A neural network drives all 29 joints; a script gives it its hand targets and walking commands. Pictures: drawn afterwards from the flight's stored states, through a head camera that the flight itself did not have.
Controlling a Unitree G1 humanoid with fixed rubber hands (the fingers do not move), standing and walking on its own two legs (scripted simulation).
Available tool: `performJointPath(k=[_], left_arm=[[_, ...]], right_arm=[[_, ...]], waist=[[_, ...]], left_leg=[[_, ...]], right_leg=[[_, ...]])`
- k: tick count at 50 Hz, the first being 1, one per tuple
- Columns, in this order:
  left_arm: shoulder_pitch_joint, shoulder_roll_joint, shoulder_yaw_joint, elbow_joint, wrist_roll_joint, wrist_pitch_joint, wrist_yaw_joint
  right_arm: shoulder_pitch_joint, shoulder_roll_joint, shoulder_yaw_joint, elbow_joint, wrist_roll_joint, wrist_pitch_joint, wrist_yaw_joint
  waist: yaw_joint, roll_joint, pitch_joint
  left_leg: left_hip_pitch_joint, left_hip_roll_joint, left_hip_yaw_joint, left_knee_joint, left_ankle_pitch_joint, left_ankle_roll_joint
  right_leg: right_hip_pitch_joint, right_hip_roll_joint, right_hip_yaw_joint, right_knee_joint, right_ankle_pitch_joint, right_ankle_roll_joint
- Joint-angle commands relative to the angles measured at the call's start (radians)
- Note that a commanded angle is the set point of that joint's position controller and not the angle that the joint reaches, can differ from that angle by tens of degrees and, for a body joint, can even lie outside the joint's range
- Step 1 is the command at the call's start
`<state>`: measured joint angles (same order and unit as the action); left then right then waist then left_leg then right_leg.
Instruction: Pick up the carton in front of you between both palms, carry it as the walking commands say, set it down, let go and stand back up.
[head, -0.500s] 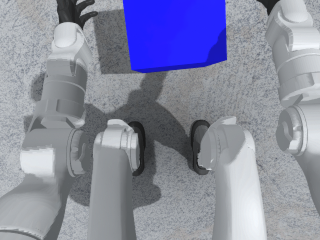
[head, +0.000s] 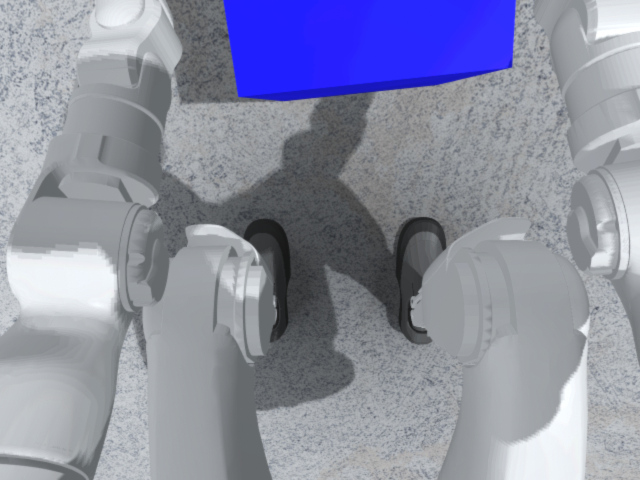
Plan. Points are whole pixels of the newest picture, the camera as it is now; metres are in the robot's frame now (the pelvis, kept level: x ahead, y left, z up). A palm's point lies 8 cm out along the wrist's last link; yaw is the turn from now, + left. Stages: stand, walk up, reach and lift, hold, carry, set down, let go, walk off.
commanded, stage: reach and lift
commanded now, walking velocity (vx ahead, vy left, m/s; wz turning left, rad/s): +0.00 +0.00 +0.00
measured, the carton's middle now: out of the picture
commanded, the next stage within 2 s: none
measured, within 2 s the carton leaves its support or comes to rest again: leaves its support in 0.62 s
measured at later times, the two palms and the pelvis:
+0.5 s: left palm out of the picture +0.55 +0.12 -0.16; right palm out of the picture +0.56 -0.18 -0.16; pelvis +0.00 +0.00 +0.01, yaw +0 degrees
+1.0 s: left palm out of the picture +0.51 +0.12 +0.02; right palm out of the picture +0.50 -0.18 +0.02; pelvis +0.00 +0.01 +0.07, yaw -4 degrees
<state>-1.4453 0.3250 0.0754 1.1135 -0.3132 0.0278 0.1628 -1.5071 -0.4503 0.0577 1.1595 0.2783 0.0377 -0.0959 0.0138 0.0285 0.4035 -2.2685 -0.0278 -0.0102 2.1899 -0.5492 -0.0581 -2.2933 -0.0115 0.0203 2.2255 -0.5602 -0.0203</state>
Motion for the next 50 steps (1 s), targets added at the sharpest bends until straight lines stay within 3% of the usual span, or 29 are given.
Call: performJointPath(k=[1,3,4,5,6,10,11,12,15,16,17,19,22,24,25,26,27,28,32,37,38,41,42,43,44,45,46,47,50], left_arm=[[-0.204,0.117,0.032,-0.080,0.011,-0.016,0.007],[-0.173,0.067,0.036,-0.060,0.039,-0.020,0.002],[-0.206,0.101,0.056,-0.102,0.040,-0.025,0.000],[-0.208,0.056,0.028,-0.100,0.033,-0.022,-0.003],[-0.198,0.077,0.025,-0.073,0.026,-0.015,-0.008],[-0.237,-0.012,0.054,-0.105,0.045,-0.024,0.000],[-0.257,-0.016,0.008,-0.107,0.028,-0.030,0.008],[-0.280,-0.045,0.025,-0.062,0.050,-0.025,0.006],[-0.282,-0.115,0.016,-0.094,0.091,-0.042,0.017],[-0.227,-0.164,0.059,-0.101,0.136,-0.034,0.017],[-0.311,-0.302,-0.035,-0.117,0.110,-0.025,-0.014],[-0.366,-0.604,-0.060,-0.054,0.106,-0.017,-0.078],[-0.463,-0.842,-0.069,-0.098,0.216,0.028,-0.184],[-0.512,-0.934,-0.064,-0.161,0.183,0.057,-0.230],[-0.545,-0.910,-0.080,-0.184,0.217,0.068,-0.245],[-0.516,-1.010,-0.052,-0.164,0.185,0.095,-0.262],[-0.506,-0.983,-0.078,-0.233,0.192,0.100,-0.263],[-0.543,-1.004,-0.027,-0.248,0.172,0.101,-0.279],[-0.531,-1.119,-0.129,-0.358,0.123,0.136,-0.293],[-0.566,-1.292,-0.250,-0.553,0.070,0.196,-0.303],[-0.566,-1.258,-0.260,-0.618,0.102,0.208,-0.301],[-0.479,-1.271,-0.217,-0.631,0.174,0.259,-0.297],[-0.443,-1.196,-0.190,-0.568,0.226,0.269,-0.306],[-0.371,-1.220,-0.117,-0.470,0.287,0.285,-0.311],[-0.388,-1.181,-0.117,-0.521,0.312,0.281,-0.311],[-0.471,-1.222,-0.102,-0.554,0.280,0.281,-0.312],[-0.401,-1.187,-0.020,-0.445,0.358,0.299,-0.316],[-0.359,-1.243,-0.010,-0.397,0.381,0.315,-0.316],[-0.362,-1.217,0.051,-0.344,0.438,0.323,-0.322]], right_arm=[[-0.270,-0.101,-0.027,-0.059,-0.012,-0.010,0.006],[-0.260,-0.062,0.017,-0.042,0.015,-0.012,0.014],[-0.254,-0.075,-0.068,-0.103,-0.046,-0.020,0.009],[-0.256,-0.089,-0.038,-0.047,-0.042,-0.011,0.004],[-0.233,-0.079,-0.049,-0.032,-0.048,-0.009,0.015],[-0.307,0.010,-0.030,-0.054,-0.035,-0.021,0.020],[-0.319,0.007,-0.021,-0.045,-0.040,-0.033,0.021],[-0.359,0.029,0.026,-0.014,-0.025,-0.026,0.021],[-0.295,0.120,-0.032,-0.002,-0.070,-0.042,0.021],[-0.300,0.108,-0.024,0.022,-0.060,-0.035,0.032],[-0.364,0.317,0.020,-0.095,-0.060,-0.044,0.052],[-0.421,0.603,0.083,0.032,-0.071,-0.008,0.111],[-0.458,0.886,0.065,-0.049,-0.119,0.016,0.219],[-0.455,0.931,0.026,-0.049,-0.179,0.052,0.251],[-0.457,1.006,0.045,-0.051,-0.126,0.070,0.270],[-0.428,1.017,0.040,-0.058,-0.194,0.091,0.283],[-0.459,1.041,0.079,-0.100,-0.125,0.097,0.289],[-0.486,1.072,0.101,-0.163,-0.119,0.104,0.297],[-0.488,1.217,0.169,-0.413,-0.064,0.115,0.285],[-0.548,1.276,0.220,-0.617,-0.101,0.181,0.251],[-0.546,1.333,0.249,-0.686,-0.060,0.181,0.237],[-0.408,1.364,0.187,-0.614,-0.171,0.258,0.240],[-0.302,1.390,0.123,-0.492,-0.195,0.275,0.244],[-0.272,1.367,0.063,-0.402,-0.278,0.293,0.249],[-0.239,1.389,0.054,-0.399,-0.258,0.300,0.263],[-0.192,1.431,-0.003,-0.345,-0.306,0.311,0.269],[-0.222,1.431,-0.021,-0.286,-0.306,0.314,0.277],[-0.224,1.365,-0.074,-0.280,-0.373,0.311,0.278],[-0.192,1.326,-0.189,-0.189,-0.460,0.318,0.299]], waist=[[0.022,-0.096,-1.306],[0.063,-0.084,-1.291],[-0.037,-0.107,-1.289],[0.021,-0.074,-1.294],[-0.031,-0.073,-1.268],[0.026,-0.102,-1.214],[-0.055,-0.105,-1.299],[0.029,-0.130,-1.238],[-0.023,-0.048,-1.207],[0.068,-0.039,-1.226],[-0.006,-0.071,-1.289],[-0.018,-0.113,-1.177],[0.043,-0.051,-1.089],[-0.072,-0.072,-1.039],[0.068,-0.054,-1.036],[-0.089,-0.111,-1.056],[0.052,-0.045,-1.093],[0.003,-0.133,-1.212],[0.034,-0.101,-1.592],[-0.053,-0.155,-1.912],[0.014,-0.186,-2.021],[-0.002,-0.145,-1.932],[0.056,-0.112,-1.757],[-0.008,-0.095,-1.610],[0.064,-0.064,-1.551],[-0.036,-0.142,-1.593],[0.100,-0.144,-1.454],[-0.038,-0.087,-1.374],[-0.003,-0.046,-1.291]], left_leg=[[0.544,-0.020,0.062,-0.151,0.297,-0.003],[0.481,-0.021,0.095,-0.146,0.298,-0.006],[0.459,-0.017,0.067,-0.157,0.258,0.003],[0.487,-0.026,0.092,-0.130,0.313,-0.010],[0.504,-0.016,0.062,-0.141,0.252,-0.002],[0.509,-0.038,0.067,-0.181,0.271,0.007],[0.532,-0.036,0.068,-0.155,0.286,-0.001],[0.463,-0.048,0.091,-0.171,0.266,-0.007],[0.613,-0.064,0.045,-0.205,0.300,0.010],[0.609,-0.060,0.089,-0.170,0.309,0.007],[0.641,-0.083,0.064,-0.176,0.333,0.017],[0.578,-0.080,0.057,-0.170,0.273,0.017],[0.522,-0.122,0.080,-0.180,0.234,0.021],[0.527,-0.117,0.056,-0.169,0.206,0.028],[0.501,-0.109,0.099,-0.153,0.195,0.030],[0.504,-0.107,0.075,-0.134,0.167,0.030],[0.529,-0.113,0.105,-0.144,0.215,0.021],[0.544,-0.118,0.111,-0.116,0.256,0.040],[0.635,-0.118,0.136,-0.115,0.430,0.039],[0.586,-0.150,0.123,-0.165,0.453,0.028],[0.662,-0.143,0.134,-0.163,0.471,0.039],[0.612,-0.141,0.117,-0.255,0.380,0.043],[0.497,-0.152,0.143,-0.283,0.277,0.033],[0.430,-0.148,0.134,-0.324,0.196,0.026],[0.411,-0.151,0.143,-0.336,0.176,0.037],[0.518,-0.152,0.111,-0.389,0.141,0.050],[0.426,-0.149,0.130,-0.386,0.122,0.055],[0.430,-0.155,0.102,-0.409,0.038,0.042],[0.489,-0.155,0.105,-0.497,0.028,0.034]], right_leg=[[0.766,0.019,0.024,-0.191,0.323,0.034],[0.802,0.030,0.041,-0.181,0.361,0.033],[0.711,0.029,-0.001,-0.192,0.319,0.036],[0.720,0.022,0.041,-0.194,0.351,0.030],[0.706,0.039,0.011,-0.191,0.300,0.043],[0.677,0.039,-0.004,-0.217,0.292,0.033],[0.691,0.030,-0.014,-0.216,0.332,0.034],[0.641,0.037,0.000,-0.222,0.303,0.046],[0.543,0.052,-0.036,-0.218,0.285,0.027],[0.568,0.051,0.019,-0.245,0.278,0.023],[0.639,0.073,-0.007,-0.238,0.331,0.031],[0.587,0.074,-0.025,-0.231,0.292,0.025],[0.514,0.105,-0.033,-0.213,0.238,0.021],[0.474,0.113,-0.062,-0.205,0.194,0.014],[0.495,0.108,-0.026,-0.202,0.192,0.021],[0.577,0.100,-0.050,-0.196,0.183,0.012],[0.565,0.106,-0.030,-0.188,0.224,0.011],[0.662,0.107,-0.021,-0.206,0.294,0.010],[0.798,0.126,-0.041,-0.193,0.472,0.012],[1.007,0.143,-0.073,-0.216,0.593,0.019],[1.030,0.150,-0.068,-0.243,0.591,0.037],[1.008,0.157,-0.064,-0.303,0.512,0.043],[0.903,0.167,-0.052,-0.323,0.421,0.034],[0.844,0.170,-0.063,-0.358,0.323,0.042],[0.786,0.166,-0.031,-0.388,0.267,0.024],[0.778,0.176,-0.075,-0.426,0.240,0.027],[0.747,0.162,-0.036,-0.455,0.170,0.027],[0.687,0.164,-0.068,-0.471,0.055,0.028],[0.637,0.158,-0.083,-0.524,0.064,0.009]])
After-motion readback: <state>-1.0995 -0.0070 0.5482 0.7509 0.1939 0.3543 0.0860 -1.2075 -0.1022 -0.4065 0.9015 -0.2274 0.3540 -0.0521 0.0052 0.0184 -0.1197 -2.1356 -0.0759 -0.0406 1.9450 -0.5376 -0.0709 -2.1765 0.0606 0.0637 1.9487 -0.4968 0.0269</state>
